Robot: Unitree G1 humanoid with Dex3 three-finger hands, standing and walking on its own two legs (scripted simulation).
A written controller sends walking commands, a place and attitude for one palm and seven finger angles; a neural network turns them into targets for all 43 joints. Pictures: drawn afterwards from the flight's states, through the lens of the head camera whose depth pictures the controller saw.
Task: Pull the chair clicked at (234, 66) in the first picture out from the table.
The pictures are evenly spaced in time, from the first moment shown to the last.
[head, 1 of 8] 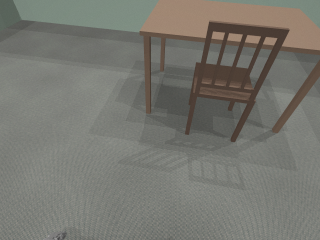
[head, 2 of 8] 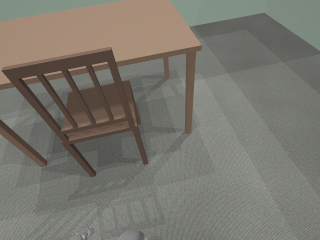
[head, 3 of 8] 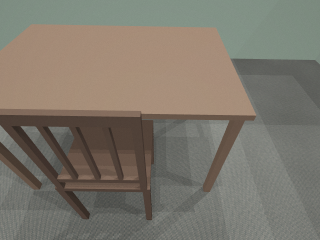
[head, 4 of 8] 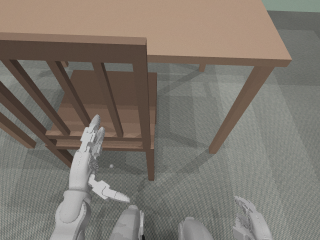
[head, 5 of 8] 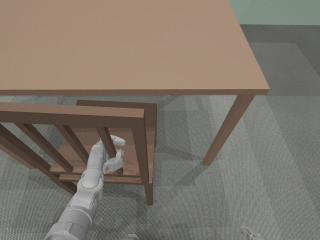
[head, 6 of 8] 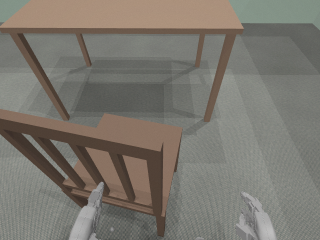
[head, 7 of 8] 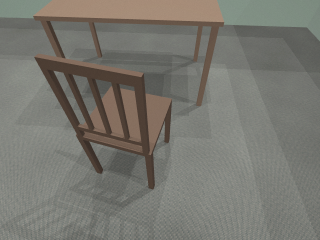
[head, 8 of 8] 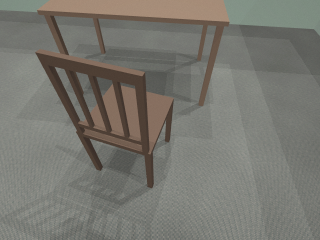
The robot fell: no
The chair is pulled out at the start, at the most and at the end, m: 0.00 0.57 0.57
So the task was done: yes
